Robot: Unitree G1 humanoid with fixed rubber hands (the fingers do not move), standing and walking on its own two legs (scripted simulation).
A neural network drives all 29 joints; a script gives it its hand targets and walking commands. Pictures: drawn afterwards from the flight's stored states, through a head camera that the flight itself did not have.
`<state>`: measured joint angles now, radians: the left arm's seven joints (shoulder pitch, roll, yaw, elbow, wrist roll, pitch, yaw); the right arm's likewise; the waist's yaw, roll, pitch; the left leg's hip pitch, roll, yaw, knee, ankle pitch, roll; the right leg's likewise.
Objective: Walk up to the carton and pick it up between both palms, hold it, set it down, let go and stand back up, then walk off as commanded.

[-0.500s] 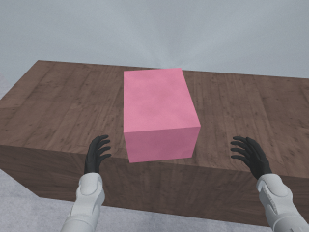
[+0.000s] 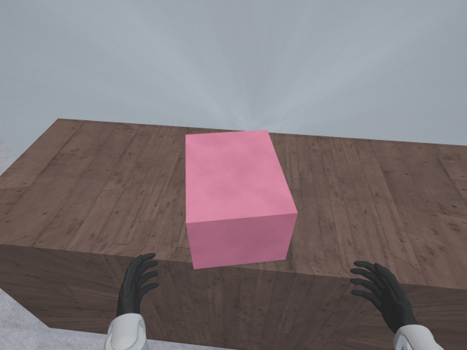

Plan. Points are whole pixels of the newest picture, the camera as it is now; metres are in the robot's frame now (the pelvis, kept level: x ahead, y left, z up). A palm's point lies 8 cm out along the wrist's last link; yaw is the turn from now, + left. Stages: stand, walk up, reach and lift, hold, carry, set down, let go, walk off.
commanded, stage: set down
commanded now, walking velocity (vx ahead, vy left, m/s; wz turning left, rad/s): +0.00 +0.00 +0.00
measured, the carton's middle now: (233, 194) +0.52 +0.02 -0.05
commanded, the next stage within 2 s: none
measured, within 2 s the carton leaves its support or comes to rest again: neither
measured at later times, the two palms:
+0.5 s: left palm (122, 320) +0.21 +0.20 -0.02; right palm (397, 334) +0.20 -0.24 -0.01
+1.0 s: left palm (114, 325) +0.21 +0.21 -0.03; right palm (386, 346) +0.19 -0.23 -0.03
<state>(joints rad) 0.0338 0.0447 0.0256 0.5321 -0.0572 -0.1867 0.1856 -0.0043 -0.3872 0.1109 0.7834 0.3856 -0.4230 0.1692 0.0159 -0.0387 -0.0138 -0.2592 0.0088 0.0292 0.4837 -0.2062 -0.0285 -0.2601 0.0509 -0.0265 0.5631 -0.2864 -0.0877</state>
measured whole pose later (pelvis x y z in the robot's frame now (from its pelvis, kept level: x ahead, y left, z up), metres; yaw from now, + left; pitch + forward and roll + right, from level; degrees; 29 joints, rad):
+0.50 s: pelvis +0.00 +0.00 +0.00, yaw +0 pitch -5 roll +2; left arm 0.18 0.08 0.00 0.38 -0.05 -0.10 0.20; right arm 0.16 -0.33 0.06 0.59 0.32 -0.30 0.17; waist 0.01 -0.07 0.02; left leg -0.16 0.00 0.03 0.47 -0.22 -0.03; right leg -0.16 0.05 -0.02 0.56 -0.30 -0.09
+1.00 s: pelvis +0.02 +0.02 +0.01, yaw -1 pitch -3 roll +1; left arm 0.24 0.13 -0.05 0.35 -0.03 -0.05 0.16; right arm 0.20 -0.28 0.01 0.64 0.24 -0.27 0.17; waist 0.01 -0.06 0.01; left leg -0.15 0.00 0.03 0.42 -0.21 -0.01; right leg -0.14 0.05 0.00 0.46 -0.26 -0.06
